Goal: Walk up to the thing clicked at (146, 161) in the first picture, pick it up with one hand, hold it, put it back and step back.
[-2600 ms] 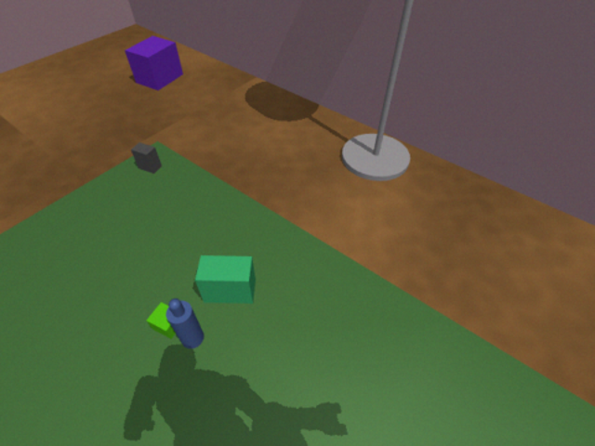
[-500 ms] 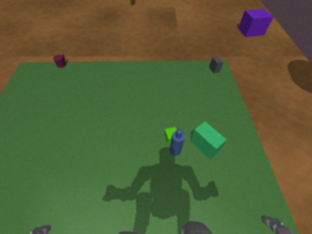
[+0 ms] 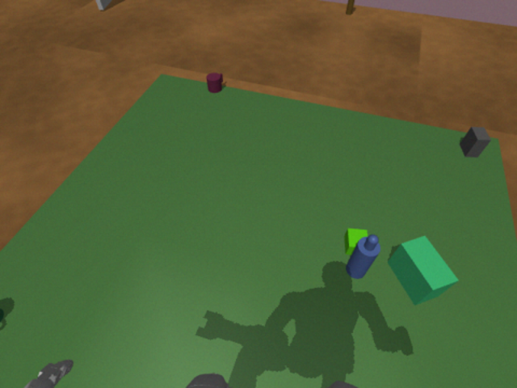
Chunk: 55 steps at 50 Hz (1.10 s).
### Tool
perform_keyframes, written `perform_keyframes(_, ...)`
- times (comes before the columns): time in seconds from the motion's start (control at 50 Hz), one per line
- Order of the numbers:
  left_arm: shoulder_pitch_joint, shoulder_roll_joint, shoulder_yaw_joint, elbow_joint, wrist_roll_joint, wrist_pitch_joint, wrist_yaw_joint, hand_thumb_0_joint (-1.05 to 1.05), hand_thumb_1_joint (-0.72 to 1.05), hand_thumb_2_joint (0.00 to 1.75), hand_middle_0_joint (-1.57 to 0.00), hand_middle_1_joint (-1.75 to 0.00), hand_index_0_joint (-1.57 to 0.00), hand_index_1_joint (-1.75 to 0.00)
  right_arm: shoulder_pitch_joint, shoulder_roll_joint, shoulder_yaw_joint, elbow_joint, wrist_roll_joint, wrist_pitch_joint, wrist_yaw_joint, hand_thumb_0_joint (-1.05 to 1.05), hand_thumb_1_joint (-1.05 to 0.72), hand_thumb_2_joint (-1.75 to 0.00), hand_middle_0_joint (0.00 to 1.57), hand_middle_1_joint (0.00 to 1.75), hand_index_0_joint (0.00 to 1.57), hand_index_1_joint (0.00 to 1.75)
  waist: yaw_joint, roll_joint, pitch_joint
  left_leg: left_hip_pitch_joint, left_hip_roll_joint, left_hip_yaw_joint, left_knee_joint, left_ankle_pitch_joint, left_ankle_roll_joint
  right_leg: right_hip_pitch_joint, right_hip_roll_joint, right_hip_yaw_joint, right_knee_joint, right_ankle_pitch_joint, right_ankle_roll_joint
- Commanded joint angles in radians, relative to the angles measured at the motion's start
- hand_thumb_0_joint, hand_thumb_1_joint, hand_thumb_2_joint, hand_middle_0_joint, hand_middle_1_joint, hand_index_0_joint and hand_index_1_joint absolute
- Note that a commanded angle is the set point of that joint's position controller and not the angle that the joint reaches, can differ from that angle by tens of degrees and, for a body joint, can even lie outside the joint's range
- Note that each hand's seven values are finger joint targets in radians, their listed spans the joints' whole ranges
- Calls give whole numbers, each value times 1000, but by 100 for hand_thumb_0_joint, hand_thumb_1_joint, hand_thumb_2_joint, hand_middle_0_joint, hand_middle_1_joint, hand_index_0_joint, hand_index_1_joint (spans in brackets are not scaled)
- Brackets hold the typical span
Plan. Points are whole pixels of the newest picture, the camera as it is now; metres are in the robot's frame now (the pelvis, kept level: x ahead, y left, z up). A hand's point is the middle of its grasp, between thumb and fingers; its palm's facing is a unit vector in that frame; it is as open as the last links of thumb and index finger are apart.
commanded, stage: walk up
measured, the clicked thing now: (474, 142) +1.33 -1.07 -0.69
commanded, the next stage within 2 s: stand in 1.52 s
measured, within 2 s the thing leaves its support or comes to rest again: neither
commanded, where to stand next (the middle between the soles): +0.07 +0.02 m, yaw +12 degrees
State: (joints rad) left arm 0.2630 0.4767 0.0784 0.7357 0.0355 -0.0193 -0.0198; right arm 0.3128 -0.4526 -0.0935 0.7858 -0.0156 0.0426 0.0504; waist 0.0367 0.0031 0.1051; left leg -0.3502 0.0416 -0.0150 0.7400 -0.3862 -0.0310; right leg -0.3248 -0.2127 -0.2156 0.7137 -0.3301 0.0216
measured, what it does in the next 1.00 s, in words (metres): steps on the spot: left foot, then right foot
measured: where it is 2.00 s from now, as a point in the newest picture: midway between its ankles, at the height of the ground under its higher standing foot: outside the picture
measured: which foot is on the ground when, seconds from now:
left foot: up 0.00-0.00, down 0.02-1.00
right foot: down 0.00-0.04, up 0.06-0.32, down 0.34-1.00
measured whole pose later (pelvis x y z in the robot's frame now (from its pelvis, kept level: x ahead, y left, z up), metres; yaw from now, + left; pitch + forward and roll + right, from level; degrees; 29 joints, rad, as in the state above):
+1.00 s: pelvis +0.01 +0.00 +0.01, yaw +15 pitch -2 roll +0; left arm 0.18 0.37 0.01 1.01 0.01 0.00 -0.03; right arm 0.17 -0.37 -0.01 1.02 -0.01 -0.03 0.00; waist 0.01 -0.01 0.05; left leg -0.26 0.00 -0.06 0.57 -0.27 -0.02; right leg -0.24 -0.04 -0.06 0.56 -0.29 0.01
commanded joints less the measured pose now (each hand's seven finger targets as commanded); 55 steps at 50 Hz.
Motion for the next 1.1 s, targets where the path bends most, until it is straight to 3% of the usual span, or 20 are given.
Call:
perform_keyframes(0.0,-9,135,34,-71,-21,13,9,0,90,90,-20,-30,-20,-30,123,-237,-72,-18,-13,-63,-44,0,-90,-90,20,30,20,30,-70,152,-123,227,-5,-154,-342,-78,87,-177,-16,70,209,-199,-83)
perform_keyframes(0.02,-1,82,15,-91,-27,20,9,0,90,90,-20,-30,-20,-30,78,-325,-82,-60,-28,-67,-54,0,-90,-90,20,30,20,30,-50,336,-84,213,204,-574,-422,-94,180,-386,108,79,394,-303,-18)
perform_keyframes(0.04,-43,169,36,-77,-21,19,27,0,90,90,-20,-30,-20,-30,44,-378,-86,-77,-16,-66,-55,0,-90,-90,20,30,20,30,-74,242,-64,77,303,-704,-467,-92,295,-337,107,194,415,-300,-30)
perform_keyframes(0.06,-74,206,42,-64,-21,13,33,0,90,90,-20,-30,-20,-30,17,-368,-83,-62,-9,-65,-59,0,-90,-90,20,30,20,30,-68,234,-9,9,309,-711,-463,-79,337,-299,78,233,412,-278,-35)
perform_keyframes(0.12,26,158,42,2,-37,7,26,0,90,90,-20,-30,-20,-30,-22,-217,-29,-61,-2,-85,-81,0,-90,-90,20,30,20,30,-12,193,-64,119,135,-317,-226,508,239,-255,74,238,338,-162,-46)
perform_keyframes(0.26,-3,119,33,16,-30,6,27,0,90,90,-20,-30,-20,-30,3,-217,-22,-66,2,-91,-92,0,-90,-90,20,30,20,30,-35,198,-151,98,136,-319,-129,743,256,-70,147,183,132,-134,-51)
perform_keyframes(0.32,52,113,37,57,-21,-11,31,0,90,90,-20,-30,-20,-30,-64,-181,-9,-81,22,-74,-90,0,-90,-90,20,30,20,30,18,116,-180,-20,53,-259,8,533,183,150,169,184,-160,118,-93)
perform_keyframes(0.36,29,227,56,42,-3,-25,33,0,90,90,-20,-30,-20,-30,-74,-110,12,-97,34,-70,-93,0,-90,-90,20,30,20,30,16,-142,-162,-212,-128,-105,219,156,84,215,-106,550,-285,199,-202)
perform_keyframes(0.38,-53,268,65,28,-6,-20,26,0,90,90,-20,-30,-20,-30,-52,-144,-4,-73,25,-65,-106,0,-90,-90,20,30,20,30,0,-252,-147,-165,-98,-58,319,-256,69,87,-274,687,-334,187,-335)
perform_keyframes(0.4,-98,247,62,20,-10,-17,23,0,90,90,-20,-30,-20,-30,-21,-176,-13,-44,16,-68,-107,0,-90,-90,20,30,20,30,-26,-234,-89,-133,-54,-83,339,-277,60,17,-289,705,-348,156,-354)
perform_keyframes(0.44,-102,182,42,26,-6,-17,21,0,90,90,-20,-30,-20,-30,-39,-188,-17,-16,17,-76,-84,0,-90,-90,20,30,20,30,-32,-137,-28,-105,-64,-38,237,-209,68,-8,-132,447,-296,143,-259)
perform_keyframes(0.56,-109,151,21,56,-14,5,6,0,90,90,-20,-30,-20,-30,14,-114,-2,62,9,-95,-66,0,-90,-90,20,30,20,30,-45,-186,-119,138,-108,61,-201,90,49,-21,7,260,-122,51,-155)
perform_keyframes(0.58,-97,116,9,61,-18,11,5,0,90,90,-20,-30,-20,-30,7,-128,-6,70,-2,-102,-72,0,-90,-90,20,30,20,30,-51,-139,-135,193,-80,-17,-248,82,60,-68,17,246,-60,12,-131)
perform_keyframes(0.62,-62,33,-17,61,-35,25,2,0,90,90,-20,-30,-20,-30,-89,-229,-16,34,-19,-120,-82,0,-90,-90,20,30,20,30,-14,87,-114,172,237,-539,-422,-100,189,-229,145,204,105,-177,-40)
perform_keyframes(0.64,-93,124,9,88,-27,29,14,0,90,90,-20,-30,-20,-30,-111,-280,-26,42,-4,-117,-80,0,-90,-90,20,30,20,30,-46,75,-72,9,283,-569,-431,-136,272,-126,117,263,159,-274,-43)
perform_keyframes(0.66,-88,141,15,105,-27,24,13,0,90,90,-20,-30,-20,-30,-162,-263,-22,45,-7,-113,-80,0,-90,-90,20,30,20,30,-20,67,-30,-84,259,-538,-424,-152,278,-51,101,256,151,-242,-48)
perform_keyframes(0.74,-5,95,7,156,-35,-1,13,0,90,90,-20,-30,-20,-30,-201,-176,18,71,6,-117,-74,0,-90,-90,20,30,20,30,22,123,-96,7,109,-217,-250,260,137,82,124,220,-161,64,-62)
perform_keyframes(0.8,-90,144,7,155,-24,-9,16,0,90,90,-20,-30,-20,-30,-158,-134,31,101,12,-105,-69,0,-90,-90,20,30,20,30,-25,40,-119,0,18,-135,-229,132,79,121,57,339,-251,74,-102)
perform_keyframes(0.9,-142,126,-13,185,-27,-5,6,0,90,90,-20,-30,-20,-30,-197,-149,34,151,5,-103,-63,0,-90,-90,20,30,20,30,-31,7,-68,56,36,-176,-310,1,93,53,81,293,-297,-36,-84)
perform_keyframes(1.08,-174,115,-16,250,-34,-15,13,0,90,90,-20,-30,-20,-30,-210,-127,45,213,12,-102,-66,0,-90,-90,20,30,20,30,-32,-20,-137,148,35,-120,-295,326,69,154,62,269,-340,202,-75)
